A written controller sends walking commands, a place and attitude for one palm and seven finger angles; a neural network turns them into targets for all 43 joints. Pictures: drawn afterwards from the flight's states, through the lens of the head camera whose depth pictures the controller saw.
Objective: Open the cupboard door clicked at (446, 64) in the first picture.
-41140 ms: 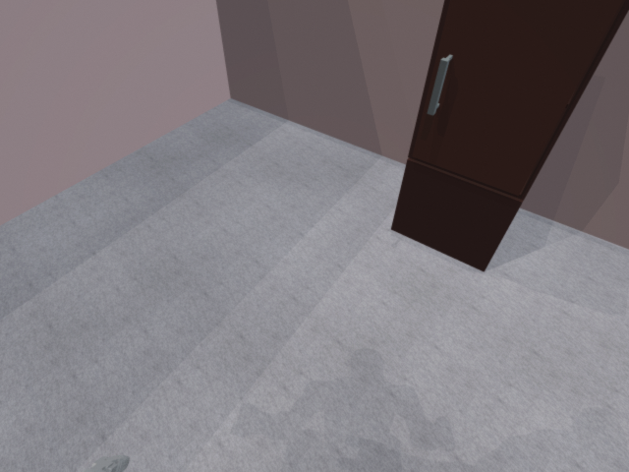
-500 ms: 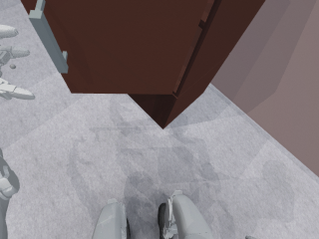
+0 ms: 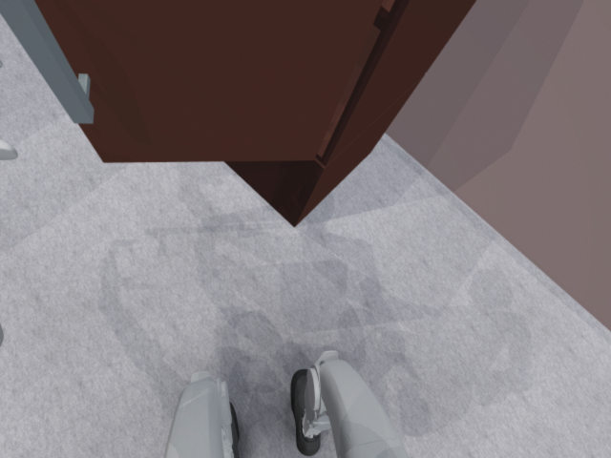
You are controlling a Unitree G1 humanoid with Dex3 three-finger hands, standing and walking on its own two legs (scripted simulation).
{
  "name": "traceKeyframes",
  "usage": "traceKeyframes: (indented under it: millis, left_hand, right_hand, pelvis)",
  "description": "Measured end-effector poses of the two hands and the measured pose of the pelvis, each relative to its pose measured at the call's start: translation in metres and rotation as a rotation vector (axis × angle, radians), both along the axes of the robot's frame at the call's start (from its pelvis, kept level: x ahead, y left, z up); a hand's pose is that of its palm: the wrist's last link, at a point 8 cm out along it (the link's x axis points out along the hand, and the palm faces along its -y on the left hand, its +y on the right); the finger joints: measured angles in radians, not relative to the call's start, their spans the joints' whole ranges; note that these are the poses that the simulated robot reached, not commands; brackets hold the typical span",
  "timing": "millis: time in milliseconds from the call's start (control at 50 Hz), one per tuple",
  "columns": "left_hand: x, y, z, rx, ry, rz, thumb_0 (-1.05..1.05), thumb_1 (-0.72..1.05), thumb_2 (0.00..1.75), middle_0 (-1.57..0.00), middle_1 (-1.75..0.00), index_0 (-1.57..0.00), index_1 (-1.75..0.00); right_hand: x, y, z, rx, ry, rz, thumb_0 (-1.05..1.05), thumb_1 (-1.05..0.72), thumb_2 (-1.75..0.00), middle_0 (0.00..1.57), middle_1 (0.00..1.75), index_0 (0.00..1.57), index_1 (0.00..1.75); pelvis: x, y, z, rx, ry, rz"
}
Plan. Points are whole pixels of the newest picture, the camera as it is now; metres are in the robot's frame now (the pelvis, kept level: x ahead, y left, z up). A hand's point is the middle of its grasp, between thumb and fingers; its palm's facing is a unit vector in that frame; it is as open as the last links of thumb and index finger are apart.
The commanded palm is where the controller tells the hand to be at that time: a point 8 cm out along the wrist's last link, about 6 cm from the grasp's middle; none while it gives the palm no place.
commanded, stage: move the hooked fingers beside the handle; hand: left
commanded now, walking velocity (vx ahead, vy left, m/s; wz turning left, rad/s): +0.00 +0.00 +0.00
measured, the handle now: (55, 49) +0.57 +0.23 +0.06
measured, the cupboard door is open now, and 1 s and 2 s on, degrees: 49 49 49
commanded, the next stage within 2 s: slide the fingers in behind the handle in 0.50 s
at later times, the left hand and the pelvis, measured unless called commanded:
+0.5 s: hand out of the picture +0.51 +0.29 +0.07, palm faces +0.02 -1.00 -0.05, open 14.0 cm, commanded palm +0.49 +0.32 +0.06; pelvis +0.01 +0.00 +0.01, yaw +1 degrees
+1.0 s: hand (11, 92) +0.51 +0.26 +0.06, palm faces +0.01 -1.00 -0.03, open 14.0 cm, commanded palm +0.49 +0.29 +0.06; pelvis +0.00 -0.01 +0.00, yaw +1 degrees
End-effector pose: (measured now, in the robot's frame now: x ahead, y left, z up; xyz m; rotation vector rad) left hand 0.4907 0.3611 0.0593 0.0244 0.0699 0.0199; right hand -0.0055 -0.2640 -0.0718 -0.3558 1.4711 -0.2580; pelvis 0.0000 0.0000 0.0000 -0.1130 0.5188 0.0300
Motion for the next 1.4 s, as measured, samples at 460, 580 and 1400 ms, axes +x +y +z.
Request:
traceKeyframes:
  millis: [460,580,1400]
  left_hand:
    - [-0.007,-0.02,0.012,0.016,-0.044,0.0,-0.01,-0.5,0.3,-0.3,-1.2,-0.3,-1.2]
    - [-0.01,-0.022,0.016,0.013,-0.032,0.007,-0.01,-0.49,0.3,-0.3,-1.2,-0.3,-1.2]
    - [0.003,-0.064,0.004,-0.004,-0.019,-0.007,-0.01,-0.49,0.3,-0.3,-1.2,-0.3,-1.2]
  right_hand:
    - [0.033,0.0,0.005,0.007,-0.081,0.035,0.0,-0.91,-0.9,0.2,0.3,0.2,0.3]
    - [0.026,-0.003,0.002,0.027,-0.064,0.018,0.0,-0.91,-0.9,0.2,0.3,0.2,0.3]
    - [0.022,-0.005,-0.005,0.047,-0.068,0.009,0.0,-0.91,-0.9,0.2,0.3,0.2,0.3]
  pelvis:
    - [0.006,0.002,0.011,0.008,-0.044,0.014]
    - [0.005,-0.004,0.012,0.015,-0.05,0.01]
    - [0.006,-0.009,0.01,0.028,-0.042,0.006]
